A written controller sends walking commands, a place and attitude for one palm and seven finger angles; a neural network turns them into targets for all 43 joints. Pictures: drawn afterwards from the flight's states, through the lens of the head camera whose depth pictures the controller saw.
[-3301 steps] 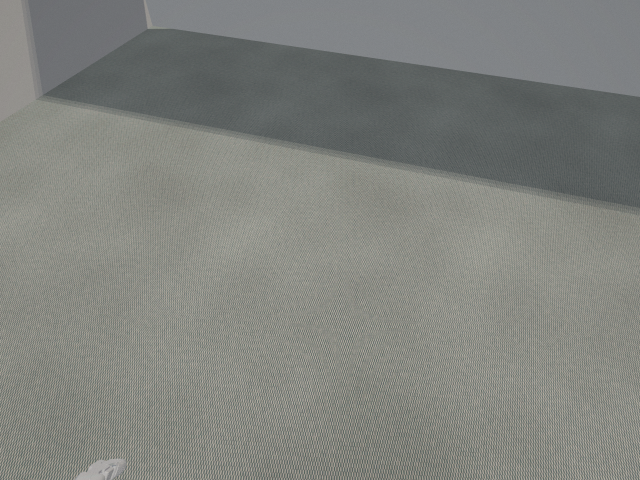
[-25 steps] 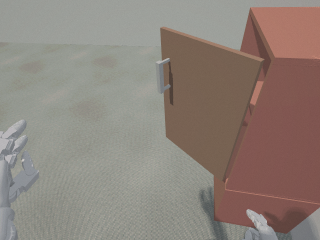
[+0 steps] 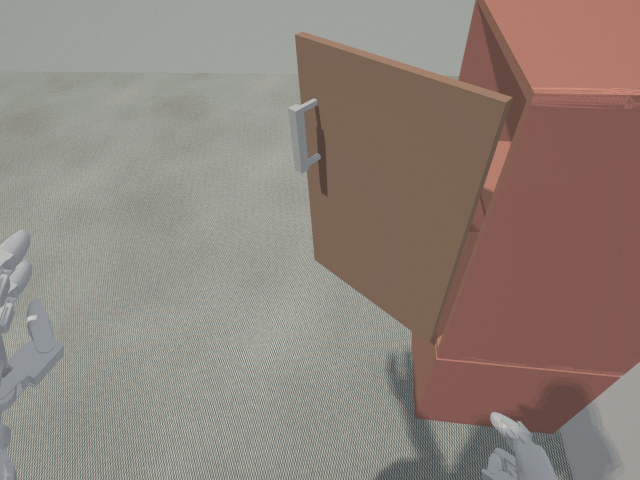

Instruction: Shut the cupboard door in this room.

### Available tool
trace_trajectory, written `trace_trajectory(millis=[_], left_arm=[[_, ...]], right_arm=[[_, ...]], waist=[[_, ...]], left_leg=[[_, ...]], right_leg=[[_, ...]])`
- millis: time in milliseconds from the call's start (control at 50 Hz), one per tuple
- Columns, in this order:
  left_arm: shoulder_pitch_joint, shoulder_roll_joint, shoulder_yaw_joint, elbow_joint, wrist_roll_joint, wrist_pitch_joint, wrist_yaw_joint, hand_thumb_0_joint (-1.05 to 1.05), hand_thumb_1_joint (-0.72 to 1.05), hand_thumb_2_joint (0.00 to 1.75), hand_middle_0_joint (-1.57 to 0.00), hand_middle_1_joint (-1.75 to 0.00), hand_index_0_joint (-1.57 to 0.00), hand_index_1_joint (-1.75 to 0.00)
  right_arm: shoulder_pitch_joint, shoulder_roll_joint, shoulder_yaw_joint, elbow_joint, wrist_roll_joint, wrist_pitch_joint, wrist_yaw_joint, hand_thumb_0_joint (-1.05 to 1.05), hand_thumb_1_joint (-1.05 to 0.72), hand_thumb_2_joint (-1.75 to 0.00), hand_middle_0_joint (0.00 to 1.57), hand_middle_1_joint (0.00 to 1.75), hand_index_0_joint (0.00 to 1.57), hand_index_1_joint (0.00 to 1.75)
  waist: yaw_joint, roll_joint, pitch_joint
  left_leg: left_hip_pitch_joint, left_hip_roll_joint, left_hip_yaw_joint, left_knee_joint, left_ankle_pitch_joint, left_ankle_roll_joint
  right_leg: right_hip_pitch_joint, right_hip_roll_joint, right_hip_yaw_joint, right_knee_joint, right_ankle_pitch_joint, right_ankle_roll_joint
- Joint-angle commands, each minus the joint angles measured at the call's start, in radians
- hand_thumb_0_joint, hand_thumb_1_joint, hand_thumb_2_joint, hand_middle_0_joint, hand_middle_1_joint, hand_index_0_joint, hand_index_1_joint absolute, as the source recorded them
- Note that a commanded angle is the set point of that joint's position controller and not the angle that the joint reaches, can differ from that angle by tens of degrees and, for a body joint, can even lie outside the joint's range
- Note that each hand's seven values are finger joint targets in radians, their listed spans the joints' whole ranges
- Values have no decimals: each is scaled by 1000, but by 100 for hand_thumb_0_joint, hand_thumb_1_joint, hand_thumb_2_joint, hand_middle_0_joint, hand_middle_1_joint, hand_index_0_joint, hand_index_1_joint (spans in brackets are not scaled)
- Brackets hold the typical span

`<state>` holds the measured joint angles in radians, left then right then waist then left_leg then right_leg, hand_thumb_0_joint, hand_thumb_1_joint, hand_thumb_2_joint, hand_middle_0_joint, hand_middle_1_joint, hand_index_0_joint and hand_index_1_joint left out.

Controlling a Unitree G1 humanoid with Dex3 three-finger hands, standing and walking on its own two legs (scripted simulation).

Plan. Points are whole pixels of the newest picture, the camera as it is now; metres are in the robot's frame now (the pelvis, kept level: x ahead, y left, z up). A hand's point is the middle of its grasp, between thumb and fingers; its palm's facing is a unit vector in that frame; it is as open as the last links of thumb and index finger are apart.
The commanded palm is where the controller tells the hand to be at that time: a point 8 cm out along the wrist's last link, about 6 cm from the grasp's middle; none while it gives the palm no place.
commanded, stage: step back with the hand held close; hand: left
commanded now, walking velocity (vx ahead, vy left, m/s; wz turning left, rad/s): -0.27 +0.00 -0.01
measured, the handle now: (306, 136) +0.70 +0.08 +0.08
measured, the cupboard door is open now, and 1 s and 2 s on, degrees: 53 53 53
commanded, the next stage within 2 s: stop stepping back and stand still in 1.32 s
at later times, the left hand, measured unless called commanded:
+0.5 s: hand (0, 411) +0.14 +0.28 +0.16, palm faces +0.46 -0.77 -0.45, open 7.4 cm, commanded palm +0.08 +0.31 +0.18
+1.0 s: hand out of the picture +0.08 +0.27 +0.16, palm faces +0.46 -0.77 -0.43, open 7.4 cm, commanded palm +0.01 +0.32 +0.18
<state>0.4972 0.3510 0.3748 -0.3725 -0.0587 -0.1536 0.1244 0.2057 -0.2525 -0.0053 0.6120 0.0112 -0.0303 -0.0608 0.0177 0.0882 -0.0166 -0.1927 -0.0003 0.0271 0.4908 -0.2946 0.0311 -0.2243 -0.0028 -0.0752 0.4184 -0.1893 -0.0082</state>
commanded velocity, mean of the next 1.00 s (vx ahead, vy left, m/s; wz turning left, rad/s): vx -0.32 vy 0.00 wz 0.00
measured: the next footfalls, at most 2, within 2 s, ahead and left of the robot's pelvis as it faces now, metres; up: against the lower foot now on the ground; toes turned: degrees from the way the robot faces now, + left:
right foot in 1.26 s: -0.21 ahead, -0.13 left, +0.00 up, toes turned +1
left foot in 1.52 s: -0.06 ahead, +0.09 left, +0.01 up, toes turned -2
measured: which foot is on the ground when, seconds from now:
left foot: down 0.00-1.00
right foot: down 0.00-1.00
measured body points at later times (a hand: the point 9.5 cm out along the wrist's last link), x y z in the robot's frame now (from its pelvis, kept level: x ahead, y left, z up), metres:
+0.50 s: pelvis -0.06 +0.02 -0.02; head -0.06 +0.02 +0.43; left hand +0.11 +0.32 +0.18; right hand +0.09 -0.23 -0.10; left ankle -0.02 +0.09 -0.74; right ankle +0.02 -0.12 -0.74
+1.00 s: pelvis -0.12 +0.01 -0.03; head -0.10 +0.03 +0.42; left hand +0.05 +0.31 +0.18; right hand +0.05 -0.23 -0.10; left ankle -0.03 +0.10 -0.73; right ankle +0.01 -0.12 -0.74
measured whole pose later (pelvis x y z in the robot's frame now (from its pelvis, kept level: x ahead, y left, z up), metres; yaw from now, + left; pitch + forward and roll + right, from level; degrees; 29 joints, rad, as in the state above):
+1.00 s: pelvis -0.12 +0.01 -0.03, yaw +3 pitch +0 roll +0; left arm 0.51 0.41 0.44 -0.55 -0.02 -0.27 0.17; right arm 0.21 -0.22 -0.02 0.59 0.00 -0.04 -0.04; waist -0.03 -0.04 0.02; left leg -0.51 -0.03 0.05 0.73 -0.36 0.05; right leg -0.50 -0.02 0.02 0.62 -0.14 0.02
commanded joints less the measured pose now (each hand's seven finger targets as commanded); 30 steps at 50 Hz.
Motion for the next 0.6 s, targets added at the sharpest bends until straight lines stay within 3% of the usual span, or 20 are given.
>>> trace_trajectory(millis=[0, 60, 80, 120, 260, 340, 360, 400, 460, 480, 520, 580], left_arm=[[3, 233, 158, -236, -4, -69, 29, 0, 90, 90, -20, -30, -20, -30], [20, 270, 195, -274, -6, -65, 34, 0, 90, 90, -20, -30, -20, -30], [29, 258, 187, -283, -5, -64, 35, 0, 90, 90, -20, -30, -20, -30], [39, 254, 186, -284, -5, -62, 37, 0, 90, 90, -20, -30, -20, -30], [11, 253, 206, -299, 17, -85, 41, 0, 90, 90, -20, -30, -20, -30], [-28, 229, 192, -283, 31, -101, 44, 0, 90, 90, -20, -30, -20, -30], [-45, 250, 210, -287, 38, -106, 45, 0, 90, 90, -20, -30, -20, -30], [-55, 232, 192, -288, 39, -115, 47, 0, 90, 90, -20, -30, -20, -30], [-79, 259, 208, -312, 44, -129, 54, 0, 90, 90, -20, -30, -20, -30], [-80, 232, 182, -321, 40, -134, 53, 0, 90, 90, -20, -30, -20, -30], [-69, 249, 199, -332, 40, -146, 62, 0, 90, 90, -20, -30, -20, -30], [-56, 243, 206, -317, 45, -156, 66, 0, 90, 90, -20, -30, -20, -30]], right_arm=[[-106, -102, -52, -189, 6, -18, -21, 0, -90, -90, 20, 30, 20, 30], [-112, -108, -57, -208, 7, 2, -31, 0, -90, -90, 20, 30, 20, 30], [-108, -101, -56, -217, 10, 6, -33, 0, -90, -90, 20, 30, 20, 30], [-104, -105, -57, -226, 9, 14, -36, 0, -90, -90, 20, 30, 20, 30], [-97, -123, -59, -234, 1, -5, -37, 0, -90, -90, 20, 30, 20, 30], [-75, -121, -56, -235, 5, -20, -35, 0, -90, -90, 20, 30, 20, 30], [-75, -126, -57, -231, 1, -25, -35, 0, -90, -90, 20, 30, 20, 30], [-64, -118, -55, -231, 4, -33, -32, 0, -90, -90, 20, 30, 20, 30], [-60, -122, -56, -221, -5, -45, -28, 0, -90, -90, 20, 30, 20, 30], [-55, -111, -49, -219, -3, -49, -24, 0, -90, -90, 20, 30, 20, 30], [-53, -111, -48, -211, -8, -60, -23, 0, -90, -90, 20, 30, 20, 30], [-55, -114, -46, -208, -5, -72, -28, 0, -90, -90, 20, 30, 20, 30]], waist=[[-12, -69, -158], [-10, -48, -187], [-10, -52, -192], [-11, -38, -176], [-6, 27, -96], [-19, -2, -45], [-18, -13, -45], [-23, -55, -39], [-25, -87, -27], [-30, -100, -27], [-29, -72, -44], [-26, -29, -47]], left_leg=[[-64, 68, -70, -31, 337, -13], [-91, 88, -83, -29, 461, -21], [-98, 96, -84, -29, 479, -23], [-129, 112, -95, -51, 437, -13], [-430, 159, -154, -167, 4, 48], [-585, 156, -157, -170, -294, 75], [-599, 145, -160, -162, -325, 75], [-581, 116, -139, -104, -353, 69], [-518, 84, -135, -29, -364, 56], [-488, 80, -140, -20, -354, 51], [-454, 85, -146, -35, -328, 51], [-527, 119, -180, -108, -381, 65]], right_leg=[[113, -137, 144, 42, 357, -40], [135, -117, 125, 117, 451, -25], [138, -111, 120, 137, 454, -20], [119, -91, 116, 158, 395, -6], [207, -40, 112, 241, 188, 17], [231, -46, 140, 270, 120, 14], [234, -51, 151, 258, 106, 11], [179, -74, 193, 212, 47, -1], [60, -112, 261, 102, -119, -26], [20, -121, 260, 82, -171, -32], [-1, -113, 242, 81, -183, -29], [76, -69, 191, 155, -152, -8]])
